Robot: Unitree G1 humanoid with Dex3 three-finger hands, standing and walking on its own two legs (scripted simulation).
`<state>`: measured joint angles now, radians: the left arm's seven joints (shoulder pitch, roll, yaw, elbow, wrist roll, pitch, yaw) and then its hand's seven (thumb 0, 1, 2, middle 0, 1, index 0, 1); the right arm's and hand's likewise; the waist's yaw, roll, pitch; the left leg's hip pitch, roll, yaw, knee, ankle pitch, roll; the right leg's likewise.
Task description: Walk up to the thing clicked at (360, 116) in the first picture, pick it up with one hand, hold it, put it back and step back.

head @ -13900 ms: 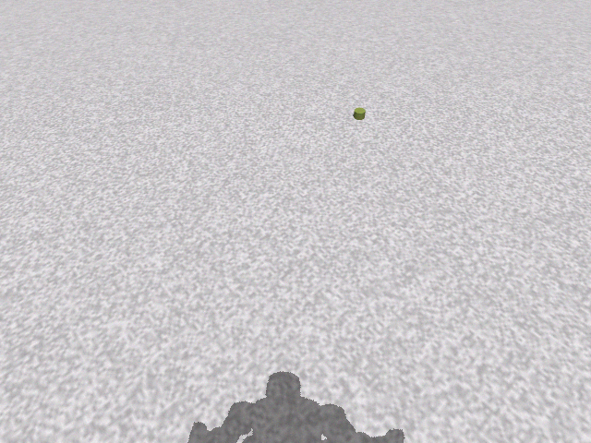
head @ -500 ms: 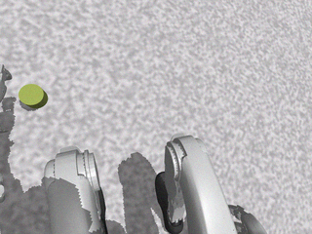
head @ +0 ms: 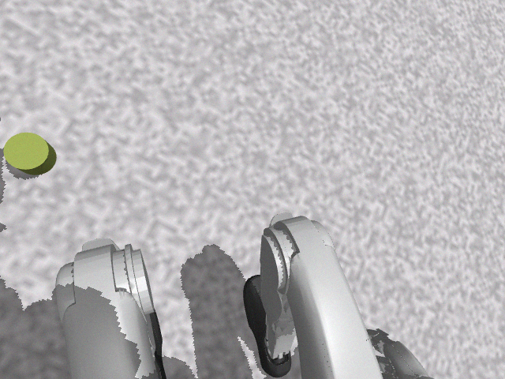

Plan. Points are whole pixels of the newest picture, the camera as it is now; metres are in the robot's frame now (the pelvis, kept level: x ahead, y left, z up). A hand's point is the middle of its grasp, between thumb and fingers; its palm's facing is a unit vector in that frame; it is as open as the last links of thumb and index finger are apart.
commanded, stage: rise first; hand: left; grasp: from above
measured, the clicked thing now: (31, 154) +0.48 +0.34 -0.29
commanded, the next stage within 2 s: none
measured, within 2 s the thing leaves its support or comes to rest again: neither
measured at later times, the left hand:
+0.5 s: hand out of the picture +0.43 +0.37 -0.19, palm faces -0.44 -0.13 -0.89, open 14.1 cm
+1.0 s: hand out of the picture +0.43 +0.38 -0.19, palm faces -0.44 -0.13 -0.89, open 14.1 cm
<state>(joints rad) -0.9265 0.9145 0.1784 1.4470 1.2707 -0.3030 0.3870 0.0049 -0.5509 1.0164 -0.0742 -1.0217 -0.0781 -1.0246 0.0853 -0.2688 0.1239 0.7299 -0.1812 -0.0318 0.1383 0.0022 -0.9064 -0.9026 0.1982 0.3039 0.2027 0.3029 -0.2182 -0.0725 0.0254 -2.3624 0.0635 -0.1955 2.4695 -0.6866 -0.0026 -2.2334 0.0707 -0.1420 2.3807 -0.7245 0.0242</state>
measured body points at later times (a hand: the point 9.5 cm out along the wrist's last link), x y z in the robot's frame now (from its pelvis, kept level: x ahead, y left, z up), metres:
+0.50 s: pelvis +0.00 +0.00 +0.00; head +0.25 +0.11 +0.35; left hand +0.45 +0.38 -0.14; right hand +0.07 -0.26 -0.09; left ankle +0.07 +0.13 -0.28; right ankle +0.09 -0.11 -0.28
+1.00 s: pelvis +0.00 +0.00 +0.00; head +0.25 +0.11 +0.35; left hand +0.45 +0.38 -0.14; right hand +0.07 -0.26 -0.09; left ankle +0.07 +0.13 -0.28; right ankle +0.09 -0.11 -0.28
